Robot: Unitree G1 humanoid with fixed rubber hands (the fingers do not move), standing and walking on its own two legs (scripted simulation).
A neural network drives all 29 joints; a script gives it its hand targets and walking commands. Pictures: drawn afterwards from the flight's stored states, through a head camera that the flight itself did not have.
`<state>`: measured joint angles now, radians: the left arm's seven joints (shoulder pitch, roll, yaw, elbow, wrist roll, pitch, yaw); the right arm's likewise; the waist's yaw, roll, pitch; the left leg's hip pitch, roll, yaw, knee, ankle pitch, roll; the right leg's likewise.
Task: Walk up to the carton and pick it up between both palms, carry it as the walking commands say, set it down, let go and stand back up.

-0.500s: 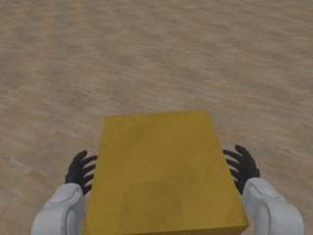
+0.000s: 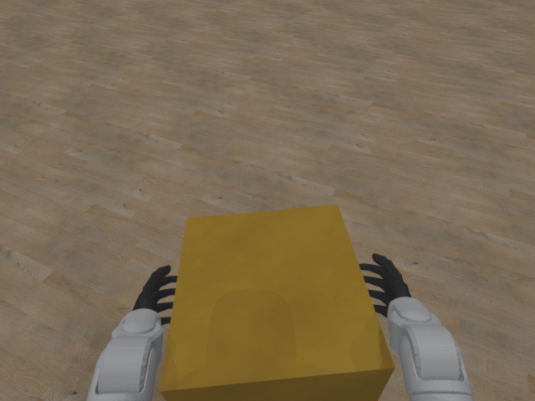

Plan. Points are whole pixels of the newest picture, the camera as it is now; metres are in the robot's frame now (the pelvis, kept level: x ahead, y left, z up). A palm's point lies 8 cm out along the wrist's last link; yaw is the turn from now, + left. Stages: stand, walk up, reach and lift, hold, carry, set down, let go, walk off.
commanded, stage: hold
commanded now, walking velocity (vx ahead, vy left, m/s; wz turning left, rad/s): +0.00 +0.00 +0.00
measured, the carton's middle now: (272, 315) +0.28 -0.01 -0.07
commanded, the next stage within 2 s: set down in 0.24 s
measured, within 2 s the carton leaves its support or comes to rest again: neither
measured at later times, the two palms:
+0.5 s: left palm (139, 284) +0.29 +0.19 +0.04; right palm (385, 288) +0.27 -0.17 +0.04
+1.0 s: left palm (158, 301) +0.31 +0.19 -0.05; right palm (367, 299) +0.29 -0.17 -0.05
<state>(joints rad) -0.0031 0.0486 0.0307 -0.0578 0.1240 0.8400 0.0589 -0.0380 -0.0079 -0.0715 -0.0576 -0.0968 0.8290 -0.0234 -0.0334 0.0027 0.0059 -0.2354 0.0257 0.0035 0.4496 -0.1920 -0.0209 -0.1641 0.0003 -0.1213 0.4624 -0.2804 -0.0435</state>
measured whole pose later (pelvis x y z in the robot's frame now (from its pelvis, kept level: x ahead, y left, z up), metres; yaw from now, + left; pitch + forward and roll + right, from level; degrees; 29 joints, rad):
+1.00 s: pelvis -0.01 +0.04 -0.01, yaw -4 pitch +12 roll +0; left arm -0.33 -0.14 0.39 0.43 0.28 0.37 0.00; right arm -0.37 0.09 -0.44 0.48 -0.29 0.34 0.10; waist 0.00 -0.01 -0.01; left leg -0.55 -0.03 -0.03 0.54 -0.20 0.01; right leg -0.51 0.04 0.09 0.57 -0.26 0.00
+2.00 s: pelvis -0.07 +0.03 -0.16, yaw -4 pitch +43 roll +0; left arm -0.70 -0.04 0.48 0.50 0.21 0.35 0.01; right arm -0.75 -0.03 -0.44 0.61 -0.19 0.32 0.07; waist 0.01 -0.02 -0.24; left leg -1.65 -0.06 -0.07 1.28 -0.37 -0.03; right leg -1.61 0.09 0.05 1.32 -0.45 0.00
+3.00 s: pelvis -0.10 +0.03 -0.31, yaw -4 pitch +49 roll +0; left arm -1.01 0.08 0.45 0.68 0.08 0.29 0.11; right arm -1.12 -0.21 -0.31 0.83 -0.06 0.28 -0.05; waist 0.04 0.00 -0.14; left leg -2.21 -0.10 -0.06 1.80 -0.45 -0.05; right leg -2.17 0.13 0.04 1.86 -0.54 0.03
